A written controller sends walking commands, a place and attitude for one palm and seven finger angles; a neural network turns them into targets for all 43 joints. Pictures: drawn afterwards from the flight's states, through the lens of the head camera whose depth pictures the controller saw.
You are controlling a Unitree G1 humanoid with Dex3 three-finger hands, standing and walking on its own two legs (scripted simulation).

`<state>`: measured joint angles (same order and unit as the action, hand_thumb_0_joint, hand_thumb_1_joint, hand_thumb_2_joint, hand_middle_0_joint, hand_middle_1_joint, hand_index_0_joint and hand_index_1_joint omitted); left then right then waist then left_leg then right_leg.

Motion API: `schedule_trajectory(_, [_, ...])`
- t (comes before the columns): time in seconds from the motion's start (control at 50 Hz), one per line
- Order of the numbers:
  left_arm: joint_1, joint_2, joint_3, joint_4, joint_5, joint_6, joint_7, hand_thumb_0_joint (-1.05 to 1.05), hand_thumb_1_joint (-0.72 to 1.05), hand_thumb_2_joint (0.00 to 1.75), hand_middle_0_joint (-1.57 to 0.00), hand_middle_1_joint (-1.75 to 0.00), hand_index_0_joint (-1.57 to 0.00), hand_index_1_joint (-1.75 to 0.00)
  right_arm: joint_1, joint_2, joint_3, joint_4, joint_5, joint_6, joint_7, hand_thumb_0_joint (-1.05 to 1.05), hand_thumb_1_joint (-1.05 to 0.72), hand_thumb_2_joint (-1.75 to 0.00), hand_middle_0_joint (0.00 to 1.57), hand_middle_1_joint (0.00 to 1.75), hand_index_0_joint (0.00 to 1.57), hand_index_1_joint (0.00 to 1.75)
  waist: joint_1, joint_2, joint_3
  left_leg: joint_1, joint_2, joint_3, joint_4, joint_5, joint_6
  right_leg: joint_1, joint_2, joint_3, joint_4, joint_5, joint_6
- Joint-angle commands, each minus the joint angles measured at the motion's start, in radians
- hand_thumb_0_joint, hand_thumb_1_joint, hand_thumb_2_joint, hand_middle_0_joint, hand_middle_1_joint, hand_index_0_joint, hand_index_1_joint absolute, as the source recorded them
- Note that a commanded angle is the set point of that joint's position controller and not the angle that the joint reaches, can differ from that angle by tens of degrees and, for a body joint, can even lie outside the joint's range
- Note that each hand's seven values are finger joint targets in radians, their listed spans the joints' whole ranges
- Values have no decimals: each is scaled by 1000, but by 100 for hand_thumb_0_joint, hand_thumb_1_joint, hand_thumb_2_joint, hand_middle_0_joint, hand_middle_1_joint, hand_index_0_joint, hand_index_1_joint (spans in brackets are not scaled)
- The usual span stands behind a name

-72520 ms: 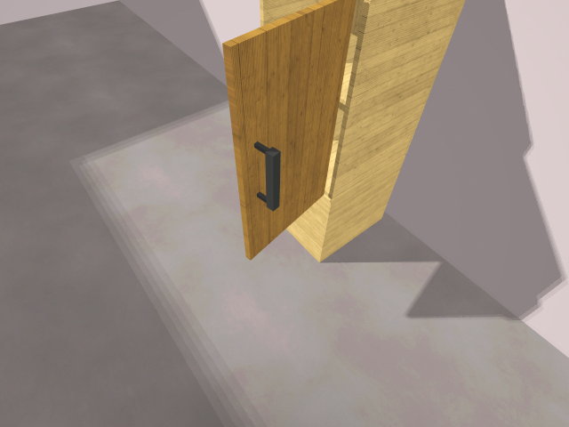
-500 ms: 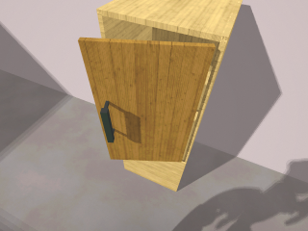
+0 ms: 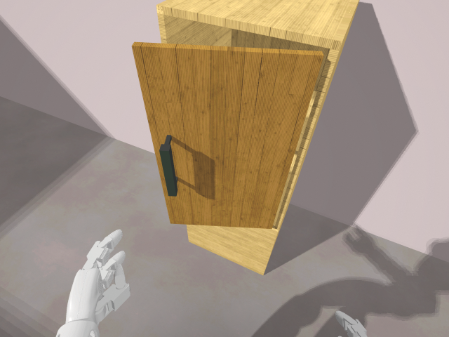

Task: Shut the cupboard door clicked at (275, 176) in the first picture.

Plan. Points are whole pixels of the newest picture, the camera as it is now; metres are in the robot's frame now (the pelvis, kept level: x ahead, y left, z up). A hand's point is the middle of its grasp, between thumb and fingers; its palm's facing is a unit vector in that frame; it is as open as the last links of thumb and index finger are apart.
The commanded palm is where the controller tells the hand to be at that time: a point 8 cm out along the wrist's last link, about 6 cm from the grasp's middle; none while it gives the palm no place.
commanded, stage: raise the hand and make a fist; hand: left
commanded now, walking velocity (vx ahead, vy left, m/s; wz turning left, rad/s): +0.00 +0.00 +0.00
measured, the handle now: (170, 166) +0.50 +0.14 -0.01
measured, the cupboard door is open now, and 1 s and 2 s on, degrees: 22 22 22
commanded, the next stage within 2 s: bring the fist close to the handle in 1.74 s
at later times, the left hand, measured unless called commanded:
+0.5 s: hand (143, 305) +0.19 +0.14 -0.02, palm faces -0.08 -1.00 -0.04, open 4.9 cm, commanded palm +0.16 +0.22 -0.03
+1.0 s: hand (138, 273) +0.24 +0.17 -0.03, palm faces -0.01 -1.00 -0.02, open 3.1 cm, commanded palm +0.22 +0.22 -0.02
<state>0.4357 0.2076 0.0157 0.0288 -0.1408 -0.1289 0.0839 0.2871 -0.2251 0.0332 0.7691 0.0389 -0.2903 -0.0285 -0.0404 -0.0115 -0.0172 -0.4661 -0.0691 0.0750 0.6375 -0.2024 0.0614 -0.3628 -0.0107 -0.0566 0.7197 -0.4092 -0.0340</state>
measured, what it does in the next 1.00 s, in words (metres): lowers itself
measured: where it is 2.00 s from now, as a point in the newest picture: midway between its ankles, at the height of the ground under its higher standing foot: outside the picture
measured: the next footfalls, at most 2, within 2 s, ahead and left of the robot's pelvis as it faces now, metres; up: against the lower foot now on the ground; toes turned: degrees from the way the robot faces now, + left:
none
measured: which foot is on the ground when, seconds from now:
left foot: down 0.00-1.00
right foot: down 0.00-1.00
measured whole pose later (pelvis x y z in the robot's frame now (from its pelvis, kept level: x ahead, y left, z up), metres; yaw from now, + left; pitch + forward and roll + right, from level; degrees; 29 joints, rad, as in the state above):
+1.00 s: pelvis +0.03 +0.00 -0.07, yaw -4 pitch +16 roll -4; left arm 0.52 0.25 0.08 -0.16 -0.25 -0.34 -0.13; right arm 0.23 -0.22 0.00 0.50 0.03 -0.19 -0.04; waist 0.00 0.03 -0.17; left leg -1.02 -0.03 0.00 1.20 -0.46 0.08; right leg -0.86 0.08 -0.08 1.15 -0.58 -0.04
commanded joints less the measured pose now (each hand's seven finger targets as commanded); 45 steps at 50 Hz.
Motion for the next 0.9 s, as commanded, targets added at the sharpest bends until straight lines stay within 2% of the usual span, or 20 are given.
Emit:
schedule_trajectory(0.0, [132, -46, 61, 161, -58, -270, -157, 0, 90, 90, -36, -48, -36, -48, -135, -150, -86, -207, -29, -72, 25, 0, -90, -90, 20, 30, 20, 30, 49, -227, -42, -165, 60, -145, 166, -241, -72, -447, 21, -12, 28, -215, -4])
schedule_trajectory(0.04, [119, 7, 85, 165, -120, -408, -312, 0, 90, 90, -40, -52, -40, -52, -186, -168, -98, -257, -37, -51, 34, 0, -90, -90, 20, 30, 20, 30, 70, -301, -71, -359, 43, -98, 305, -276, -82, -457, -11, 99, 66, -358, -10])
schedule_trajectory(0.06, [146, 52, 132, 201, -122, -423, -360, 0, 90, 90, -42, -54, -42, -54, -181, -165, -108, -294, -18, -36, 40, 0, -90, -90, 20, 30, 20, 30, 92, -285, -80, -400, 42, -88, 332, -291, -78, -435, -21, 150, 72, -409, -17])
schedule_trajectory(0.1, [132, 94, 156, 148, -125, -379, -396, 0, 90, 90, -46, -58, -46, -58, -231, -170, -107, -406, 5, -11, 35, 0, -90, -90, 20, 30, 20, 30, 123, -164, -111, -459, 18, -65, 357, -370, -64, -423, -19, 193, 91, -523, -16])
schedule_trajectory(0.16, [18, 165, 209, -115, -141, -330, -342, 0, 90, 90, -51, -64, -51, -64, -237, -165, -92, -478, 17, 14, 20, 0, -90, -90, 20, 30, 20, 30, 136, 64, -183, -446, 25, -111, 311, -516, -54, -483, 6, 173, 166, -528, -21])
schedule_trajectory(0.24, [-120, 153, 149, -569, -118, -453, -193, 0, 90, 90, -58, -72, -58, -72, -172, -135, -81, -467, -7, -14, 10, 0, -90, -90, 20, 30, 20, 30, 69, 241, -302, -297, 67, -219, 289, -582, -38, -601, 50, 108, 284, -342, -30])
schedule_trajectory(0.28, [-136, 127, 79, -631, -87, -513, -152, 0, 90, 90, -62, -76, -62, -76, -163, -148, -71, -418, -19, -33, 5, 0, -90, -90, 20, 30, 20, 30, 30, 260, -258, -302, 85, -270, 297, -618, -42, -693, 63, 74, 359, -307, -31])
schedule_trajectory(0.34, [-97, 68, -22, -523, -69, -534, -175, 0, 90, 90, -68, -82, -68, -82, -144, -162, -59, -377, -17, -67, -2, 0, -90, -90, 20, 30, 20, 30, -34, 188, -202, -337, 91, -304, 359, -610, -32, -756, 67, 54, 353, -291, -14])
schedule_trajectory(0.38, [-45, 66, -35, -395, -58, -460, -217, 0, 90, 90, -71, -86, -71, -86, -125, -170, -59, -372, -9, -62, -12, 0, -90, -90, 20, 30, 20, 30, -49, 104, -184, -387, 90, -306, 374, -625, -27, -742, 64, 51, 321, -307, -4])
schedule_trajectory(0.44, [79, 83, 7, -235, -62, -257, -279, 0, 90, 90, -77, -92, -77, -92, -121, -169, -62, -412, 18, -19, -23, 0, -90, -90, 20, 30, 20, 30, 11, -6, -220, -442, 76, -256, 339, -601, -24, -611, 47, 75, 237, -361, 3])
schedule_trajectory(0.46, [128, 124, 73, -187, -63, -185, -279, 0, 90, 90, -79, -94, -79, -94, -135, -162, -64, -424, 30, 1, -25, 0, -90, -90, 20, 30, 20, 30, 56, -16, -259, -426, 73, -246, 310, -577, -24, -555, 50, 75, 224, -358, 0])
schedule_trajectory(0.48, [111, 127, 91, -260, -88, -138, -282, 0, 90, 90, -81, -96, -81, -96, -142, -158, -60, -460, 35, 18, -27, 0, -90, -90, 20, 30, 20, 30, 77, -3, -323, -402, 62, -233, 294, -539, -25, -491, 42, 76, 217, -343, 3])
schedule_trajectory(0.52, [101, 152, 169, -349, -123, -83, -242, 0, 90, 90, -84, -100, -84, -100, -167, -133, -60, -481, 38, 46, -39, 0, -90, -90, 20, 30, 20, 30, 109, -2, -357, -372, 57, -207, 285, -475, -28, -424, 43, 83, 188, -341, 5])
schedule_trajectory(0.56, [82, 162, 230, -406, -141, -115, -169, 0, 90, 90, -88, -104, -88, -104, -176, -104, -53, -460, 23, 52, -46, 0, -90, -90, 20, 30, 20, 30, 117, 12, -342, -364, 65, -205, 301, -423, -30, -438, 59, 61, 204, -303, -6])
schedule_trajectory(0.62, [43, 121, 176, -463, -120, -276, -106, 0, 90, 90, -93, -110, -93, -110, -149, -96, -53, -423, 1, 28, -29, 0, -90, -90, 20, 30, 20, 30, 78, 96, -262, -338, 79, -217, 317, -375, -39, -550, 68, 26, 263, -212, -18])
schedule_trajectory(0.66, [-18, 115, 112, -492, -83, -381, -107, 0, 90, 90, -97, -114, -97, -114, -147, -111, -52, -399, -16, 6, -11, 0, -90, -90, 20, 30, 20, 30, 45, 152, -253, -329, 87, -238, 337, -361, -41, -623, 68, 21, 313, -179, -23])
schedule_trajectory(0.7, [10, 71, 42, -422, -80, -438, -148, 0, 90, 90, -101, -118, -101, -118, -127, -124, -59, -379, -24, -13, 1, 0, -90, -90, 20, 30, 20, 30, 12, 151, -253, -306, 92, -253, 356, -343, -48, -669, 63, 11, 328, -164, -19])
schedule_trajectory(0.78, [110, 78, 46, -293, -101, -366, -255, 0, 90, 90, -108, -126, -108, -126, -101, -154, -75, -401, 0, -5, -7, 0, -90, -90, 20, 30, 20, 30, 20, 36, -277, -334, 91, -259, 339, -365, -37, -609, 61, 20, 286, -171, -9])
schedule_trajectory(0.86, [119, 192, 194, -388, -119, -268, -246, 0, 90, 90, -115, -134, -115, -134, -101, -150, -88, -430, 6, 32, -26, 0, -90, -90, 20, 30, 20, 30, 84, 84, -414, -239, 84, -242, 315, -208, -42, -493, 70, 12, 285, -51, -13])
schedule_trajectory(0.88, [115, 172, 195, -434, -130, -267, -233, 0, 90, 90, -117, -136, -117, -136, -96, -141, -87, -437, 3, 42, -27, 0, -90, -90, 20, 30, 20, 30, 87, 101, -432, -197, 86, -237, 314, -144, -50, -481, 68, 2, 293, -10, -15])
